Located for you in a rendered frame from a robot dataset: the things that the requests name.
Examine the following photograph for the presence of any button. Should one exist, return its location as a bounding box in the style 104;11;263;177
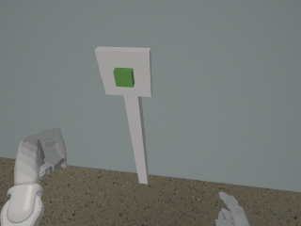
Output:
113;67;135;88

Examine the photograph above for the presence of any panel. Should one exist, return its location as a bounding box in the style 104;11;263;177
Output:
95;46;152;185

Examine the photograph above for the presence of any robot right hand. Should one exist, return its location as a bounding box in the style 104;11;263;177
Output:
215;191;251;226

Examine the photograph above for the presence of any robot left forearm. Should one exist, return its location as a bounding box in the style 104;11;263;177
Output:
0;183;44;226

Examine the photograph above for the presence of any robot left hand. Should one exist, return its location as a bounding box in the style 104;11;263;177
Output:
14;127;67;186

